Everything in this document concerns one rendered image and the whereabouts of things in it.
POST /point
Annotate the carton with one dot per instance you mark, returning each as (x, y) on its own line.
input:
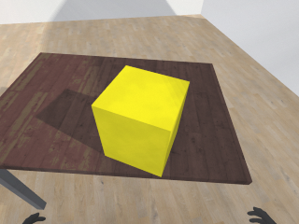
(137, 117)

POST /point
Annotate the right robot hand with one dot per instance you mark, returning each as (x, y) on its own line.
(264, 218)

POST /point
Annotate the left robot hand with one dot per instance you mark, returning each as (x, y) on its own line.
(33, 219)

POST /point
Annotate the table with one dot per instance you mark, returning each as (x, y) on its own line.
(47, 123)

